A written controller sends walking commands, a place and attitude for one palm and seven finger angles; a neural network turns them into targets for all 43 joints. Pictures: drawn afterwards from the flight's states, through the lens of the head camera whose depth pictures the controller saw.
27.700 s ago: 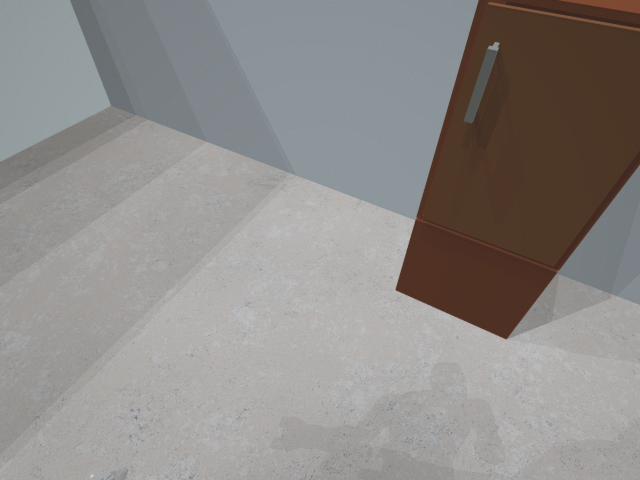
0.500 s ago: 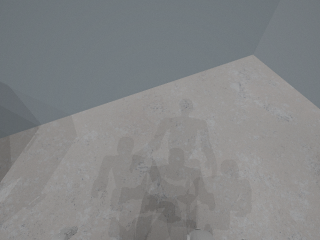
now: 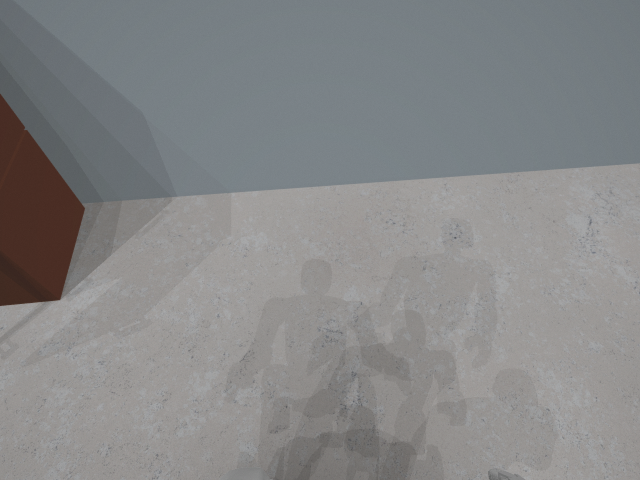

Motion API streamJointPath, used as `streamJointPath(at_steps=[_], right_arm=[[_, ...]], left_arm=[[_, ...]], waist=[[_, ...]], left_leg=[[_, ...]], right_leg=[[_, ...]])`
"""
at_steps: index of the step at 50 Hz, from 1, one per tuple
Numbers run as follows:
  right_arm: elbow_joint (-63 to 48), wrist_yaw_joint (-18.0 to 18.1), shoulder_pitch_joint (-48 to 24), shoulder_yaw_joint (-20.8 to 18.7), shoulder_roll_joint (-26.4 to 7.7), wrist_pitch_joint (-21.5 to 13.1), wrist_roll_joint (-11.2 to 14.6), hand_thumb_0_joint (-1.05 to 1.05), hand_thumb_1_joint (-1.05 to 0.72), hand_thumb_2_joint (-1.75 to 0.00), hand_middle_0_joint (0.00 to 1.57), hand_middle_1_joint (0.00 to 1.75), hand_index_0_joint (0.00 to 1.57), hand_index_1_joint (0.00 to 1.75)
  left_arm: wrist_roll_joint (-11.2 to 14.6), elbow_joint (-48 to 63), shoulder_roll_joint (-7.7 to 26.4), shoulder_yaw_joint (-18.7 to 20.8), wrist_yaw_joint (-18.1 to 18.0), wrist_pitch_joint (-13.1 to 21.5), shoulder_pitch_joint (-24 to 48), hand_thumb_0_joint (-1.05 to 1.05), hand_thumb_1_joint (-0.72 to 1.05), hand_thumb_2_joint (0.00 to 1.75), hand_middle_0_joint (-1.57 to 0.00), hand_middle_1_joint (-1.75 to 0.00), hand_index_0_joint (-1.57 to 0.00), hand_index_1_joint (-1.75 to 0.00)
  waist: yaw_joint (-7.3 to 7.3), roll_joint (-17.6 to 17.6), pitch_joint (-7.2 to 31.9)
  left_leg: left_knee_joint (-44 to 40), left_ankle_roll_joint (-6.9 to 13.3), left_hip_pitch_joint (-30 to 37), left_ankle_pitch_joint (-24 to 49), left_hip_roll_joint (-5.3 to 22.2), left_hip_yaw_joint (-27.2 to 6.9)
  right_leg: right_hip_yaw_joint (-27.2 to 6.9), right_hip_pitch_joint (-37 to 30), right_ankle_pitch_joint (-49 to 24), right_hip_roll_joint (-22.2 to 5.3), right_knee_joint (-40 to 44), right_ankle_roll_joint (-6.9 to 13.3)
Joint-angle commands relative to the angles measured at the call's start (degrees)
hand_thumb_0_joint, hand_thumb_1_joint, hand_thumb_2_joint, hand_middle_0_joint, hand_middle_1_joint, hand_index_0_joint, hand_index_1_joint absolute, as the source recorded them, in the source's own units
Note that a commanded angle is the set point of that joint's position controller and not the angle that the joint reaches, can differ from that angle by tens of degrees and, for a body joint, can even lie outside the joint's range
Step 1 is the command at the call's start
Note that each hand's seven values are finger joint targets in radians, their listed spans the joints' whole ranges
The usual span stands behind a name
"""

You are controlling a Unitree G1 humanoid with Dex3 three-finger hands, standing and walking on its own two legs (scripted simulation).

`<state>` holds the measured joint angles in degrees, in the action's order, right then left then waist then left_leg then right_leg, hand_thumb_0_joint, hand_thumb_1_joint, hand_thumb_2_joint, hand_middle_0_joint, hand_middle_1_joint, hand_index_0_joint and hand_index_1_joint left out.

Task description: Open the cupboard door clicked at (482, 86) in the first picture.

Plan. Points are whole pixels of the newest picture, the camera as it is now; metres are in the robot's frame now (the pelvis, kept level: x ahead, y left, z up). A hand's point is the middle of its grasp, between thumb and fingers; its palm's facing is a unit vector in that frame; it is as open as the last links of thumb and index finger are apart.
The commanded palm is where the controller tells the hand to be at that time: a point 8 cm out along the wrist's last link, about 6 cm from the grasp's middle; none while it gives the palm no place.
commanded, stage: turn to face it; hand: left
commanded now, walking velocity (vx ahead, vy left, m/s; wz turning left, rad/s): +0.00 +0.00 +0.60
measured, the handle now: out of the picture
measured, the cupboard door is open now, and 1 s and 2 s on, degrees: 47 47 47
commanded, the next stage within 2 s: take the last steps up to it in 1.48 s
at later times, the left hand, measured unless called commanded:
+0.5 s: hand out of the picture +0.08 +0.18 -0.14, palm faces +0.26 -0.92 -0.30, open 7.4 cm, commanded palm none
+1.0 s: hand out of the picture -0.03 +0.21 -0.17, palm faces +0.58 -0.78 -0.25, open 7.4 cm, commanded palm none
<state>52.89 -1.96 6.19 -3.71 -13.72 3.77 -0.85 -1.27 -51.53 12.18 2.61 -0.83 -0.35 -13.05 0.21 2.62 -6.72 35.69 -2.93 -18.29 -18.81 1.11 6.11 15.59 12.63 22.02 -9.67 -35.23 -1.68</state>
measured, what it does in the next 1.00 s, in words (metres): steps on the spot, turning left: left foot, then right foot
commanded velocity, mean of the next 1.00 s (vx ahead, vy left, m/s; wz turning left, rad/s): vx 0.00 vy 0.00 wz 0.60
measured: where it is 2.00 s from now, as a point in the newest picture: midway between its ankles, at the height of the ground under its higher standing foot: outside the picture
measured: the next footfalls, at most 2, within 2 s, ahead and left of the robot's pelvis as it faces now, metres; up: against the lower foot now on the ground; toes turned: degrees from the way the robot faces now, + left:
left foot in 0.02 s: +0.04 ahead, +0.11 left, +0.00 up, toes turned +6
right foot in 0.42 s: +0.08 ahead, -0.14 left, +0.00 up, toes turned +10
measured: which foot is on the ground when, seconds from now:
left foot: up 0.00-0.00, down 0.02-0.42, up 0.44-0.82, down 0.84-1.00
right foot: down 0.00-0.02, up 0.04-0.40, down 0.42-0.82, up 0.84-1.00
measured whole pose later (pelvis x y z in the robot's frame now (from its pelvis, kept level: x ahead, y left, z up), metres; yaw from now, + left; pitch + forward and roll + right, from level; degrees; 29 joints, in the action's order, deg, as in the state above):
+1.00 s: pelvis +0.04 -0.01 +0.00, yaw +34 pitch +1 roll -1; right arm 51.4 -0.2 6.4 -2.5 -12.4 1.8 -1.5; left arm -1.1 -52.8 15.5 4.3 -0.6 -3.8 -10.6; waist 0.8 2.6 -5.8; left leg 32.0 2.8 -17.5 -15.5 -1.5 1.5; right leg 1.7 27.3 24.9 -6.3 -64.8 -5.0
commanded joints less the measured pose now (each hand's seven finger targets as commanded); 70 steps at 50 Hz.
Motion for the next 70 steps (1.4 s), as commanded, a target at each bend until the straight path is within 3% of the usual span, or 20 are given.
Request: streamJointPath(at_steps=[1, 2, 6, 18, 19, 21, 26, 35, 39, 40, 41, 42, 43, 48, 58, 62, 63, 64, 65, 70], right_arm=[[-1.63, 1.57, 13.53, -4.32, -16.64, -2.46, -0.24, 0.0, -0.9, -0.9, 0.2, 0.3, 0.2, 0.3], [-1.09, 1.85, 13.92, -3.89, -16.18, -2.23, -0.34, 0.0, -0.9, -0.9, 0.2, 0.3, 0.2, 0.3], [-4.07, 2.89, 3.08, -2.31, -10.75, -2.98, -0.41, 0.0, -0.9, -0.9, 0.2, 0.3, 0.2, 0.3], [-4.52, 2.44, 1.11, -3.24, -11.04, -2.18, -0.31, 0.0, -0.9, -0.9, 0.2, 0.3, 0.2, 0.3], [-5.09, 2.28, 0.14, -3.17, -9.69, -2.18, 0.16, 0.0, -0.9, -0.9, 0.2, 0.3, 0.2, 0.3], [-6.91, 1.73, 0.29, -2.64, -5.2, -2.25, 0.55, 0.0, -0.9, -0.9, 0.2, 0.3, 0.2, 0.3], [-3.08, 0.48, 2.12, -2.18, -4.55, -0.48, 0.0, 0.0, -0.9, -0.9, 0.2, 0.3, 0.2, 0.3], [-4.58, -0.01, -4.35, -0.55, -2.04, -1.07, 0.33, 0.0, -0.9, -0.9, 0.2, 0.3, 0.2, 0.3], [-4.05, 0.31, 0.77, -0.92, -4.26, -1.79, 0.1, 0.0, -0.9, -0.9, 0.2, 0.3, 0.2, 0.3], [-2.96, 0.32, 5.43, -1.71, -6.74, -2.23, -0.14, 0.0, -0.9, -0.9, 0.2, 0.3, 0.2, 0.3], [-2.25, 0.85, 10.2, -3.54, -13.8, -2.81, -0.69, 0.0, -0.9, -0.9, 0.2, 0.3, 0.2, 0.3], [-1.39, 1.61, 13.57, -4.12, -16.97, -2.4, -0.12, 0.0, -0.9, -0.9, 0.2, 0.3, 0.2, 0.3], [-1.38, 1.84, 12.51, -3.79, -16.54, -2.21, -0.18, 0.0, -0.9, -0.9, 0.2, 0.3, 0.2, 0.3], [-4.45, 2.86, 2.13, -2.02, -10.72, -3.11, -0.47, 0.0, -0.9, -0.9, 0.2, 0.3, 0.2, 0.3], [-3.12, 2.53, 5.33, -2.84, -10.74, -2.68, -0.75, 0.0, -0.9, -0.9, 0.2, 0.3, 0.2, 0.3], [-3.8, 2.55, 2.95, -2.87, -9.55, -2.43, -0.09, 0.0, -0.9, -0.9, 0.2, 0.3, 0.2, 0.3], [-3.97, 2.31, 3.23, -2.64, -7.31, -2.54, 0.43, 0.0, -0.9, -0.9, 0.2, 0.3, 0.2, 0.3], [-5.13, 2.03, 3.49, -2.01, -3.45, -2.68, 0.79, 0.0, -0.9, -0.9, 0.2, 0.3, 0.2, 0.3], [-5.41, 1.92, 3.09, -2.52, -5.34, -2.18, 0.38, 0.0, -0.9, -0.9, 0.2, 0.3, 0.2, 0.3], [-1.4, 1.08, 3.69, -1.76, -3.55, -0.75, 0.1, 0.0, -0.9, -0.9, 0.2, 0.3, 0.2, 0.3]], left_arm=[[0.79, 7.13, 5.26, 1.91, -0.1, -0.1, 4.0, 0.0, 0.9, 0.9, -0.2, -0.3, -0.2, -0.3], [0.4, 7.84, 7.04, 2.11, -0.34, -0.75, 5.53, 0.0, 0.9, 0.9, -0.2, -0.3, -0.2, -0.3], [0.03, 3.8, 6.78, 2.8, 0.49, -1.63, 3.86, 0.0, 0.9, 0.9, -0.2, -0.3, -0.2, -0.3], [0.88, 4.21, 6.25, 2.4, 0.01, -0.32, 0.32, 0.0, 0.9, 0.9, -0.2, -0.3, -0.2, -0.3], [0.74, 3.67, 8.02, 2.87, -0.26, 0.33, -2.72, 0.0, 0.9, 0.9, -0.2, -0.3, -0.2, -0.3], [-0.5, 3.56, 16.39, 4.15, -1.08, 1.09, -4.51, 0.0, 0.9, 0.9, -0.2, -0.3, -0.2, -0.3], [0.41, 5.5, 7.94, 1.78, -1.26, 1.28, 3.47, 0.0, 0.9, 0.9, -0.2, -0.3, -0.2, -0.3], [-0.38, 2.16, 10.79, 3.22, -1.14, 1.28, -4.54, 0.0, 0.9, 0.9, -0.2, -0.3, -0.2, -0.3], [0.13, 2.46, 12.23, 3.76, -0.61, 1.11, -2.08, 0.0, 0.9, 0.9, -0.2, -0.3, -0.2, -0.3], [0.45, 2.92, 11.29, 3.66, -0.36, 0.95, -1.08, 0.0, 0.9, 0.9, -0.2, -0.3, -0.2, -0.3], [1.09, 5.13, 7.49, 2.82, 0.2, 0.57, -0.12, 0.0, 0.9, 0.9, -0.2, -0.3, -0.2, -0.3], [0.82, 7.31, 6.35, 1.94, -0.12, -0.12, 3.55, 0.0, 0.9, 0.9, -0.2, -0.3, -0.2, -0.3], [0.5, 7.89, 7.6, 2.2, -0.37, -0.69, 4.46, 0.0, 0.9, 0.9, -0.2, -0.3, -0.2, -0.3], [0.01, 3.59, 6.87, 2.83, 0.44, -1.79, 2.49, 0.0, 0.9, 0.9, -0.2, -0.3, -0.2, -0.3], [0.52, 5.74, 5.59, 1.95, 0.08, -1.08, 5.89, 0.0, 0.9, 0.9, -0.2, -0.3, -0.2, -0.3], [0.9, 4.0, 6.47, 2.25, -0.38, 0.07, -0.23, 0.0, 0.9, 0.9, -0.2, -0.3, -0.2, -0.3], [0.5, 3.51, 9.16, 2.81, -0.73, 0.82, -2.47, 0.0, 0.9, 0.9, -0.2, -0.3, -0.2, -0.3], [-0.38, 3.17, 14.11, 3.85, -1.19, 1.21, -3.78, 0.0, 0.9, 0.9, -0.2, -0.3, -0.2, -0.3], [-0.22, 3.53, 15.18, 3.57, -1.26, 1.03, -3.58, 0.0, 0.9, 0.9, -0.2, -0.3, -0.2, -0.3], [0.53, 3.54, 7.57, 1.6, -1.24, 1.59, 1.14, 0.0, 0.9, 0.9, -0.2, -0.3, -0.2, -0.3]], waist=[[-7.18, -20.77, 15.85], [-6.6, -13.75, 15.19], [-1.44, -12.29, 8.2], [0.89, -12.21, 10.2], [2.65, -8.14, 10.98], [3.65, 16.33, 10.94], [-1.56, 8.82, 6.31], [2.47, 9.3, 8.3], [-1.2, 6.95, 9.88], [-3.9, 1.19, 12.85], [-6.49, -17.18, 15.43], [-7.52, -19.13, 16.76], [-6.45, -12.56, 15.46], [-0.84, -9.5, 7.21], [-1.94, -12.47, 9.98], [1.29, -10.76, 11.94], [2.31, -3.24, 13.13], [2.75, 13.28, 12.44], [2.91, 12.62, 11.16], [-0.86, 8.7, 7.15]], left_leg=[[-13.63, 15.43, 22.72, 48.26, 23.59, -30.41], [-12.66, 17.22, 20.3, 43.45, 24.09, -26.54], [-16.54, 10.72, 9.04, 25.78, 12.93, -18.01], [-9.66, 9.62, 1.73, 24.34, 8.57, -23.01], [-5.94, 6.99, -2.9, 17.85, 5.72, -21.47], [20.59, 0.12, -16.49, -18.01, -5.58, -7.93], [34.89, -1.46, -16.25, -5.07, 0.67, -7.44], [9.61, -0.75, -9.51, -6.35, 0.08, -0.22], [-4.14, 1.27, 3.59, 2.88, -1.67, 1.84], [-10.21, 2.62, 13.42, 12.08, 0.79, -1.57], [-12.26, 10.55, 23.53, 32.45, 16.36, -23.23], [-12.85, 17.14, 23.67, 48.72, 23.58, -31.29], [-12.79, 18.23, 20.55, 40.73, 24.0, -27.18], [-17.5, 11.18, 6.75, 21.51, 12.23, -19.79], [-14.22, 12.13, 8.22, 24.73, 10.45, -24.13], [-7.99, 8.89, 1.46, 25.86, 7.29, -23.98], [-2.7, 5.65, -5.25, 16.37, 3.68, -20.79], [10.11, 0.97, -15.22, -7.7, -5.44, -9.74], [23.18, 0.79, -13.92, -17.74, -4.22, -9.71], [33.08, -0.99, -15.72, -4.94, -0.59, -8.05]], right_leg=[[-8.87, 21.74, 17.41, 2.69, -27.93, -3.65], [-14.02, 21.65, 15.39, 1.66, -32.18, -2.48], [-15.87, 20.52, 0.33, 2.38, -33.01, -3.37], [-13.12, -1.01, -5.13, 8.76, 3.46, -2.55], [-14.62, -8.26, -11.0, 6.37, 12.02, -2.19], [-37.96, -12.59, -22.99, -19.29, 19.86, 8.7], [-16.21, -6.35, -34.8, -8.55, 15.11, 7.04], [-10.02, -14.13, -46.71, -11.11, 9.49, 7.44], [-6.08, -7.29, -43.1, -11.05, 1.34, 4.62], [-4.28, -1.02, -35.52, -9.43, -7.91, 1.95], [-3.04, 15.54, 0.63, -0.31, -22.52, -2.76], [-10.18, 21.56, 17.63, 3.1, -31.09, -3.1], [-14.31, 21.67, 15.85, 1.66, -33.79, -2.29], [-15.84, 18.71, 0.19, 2.83, -31.72, -3.32], [-14.53, 11.0, 2.38, 7.3, -10.95, -3.13], [-13.87, -4.91, -9.11, 8.53, 8.6, -2.13], [-19.54, -13.52, -13.39, 2.35, 15.36, -0.64], [-34.19, -17.65, -21.93, -13.03, 17.85, 5.41], [-35.65, -9.44, -27.38, -19.99, 17.91, 10.64], [-17.34, -9.28, -42.53, -7.25, 13.91, 7.33]])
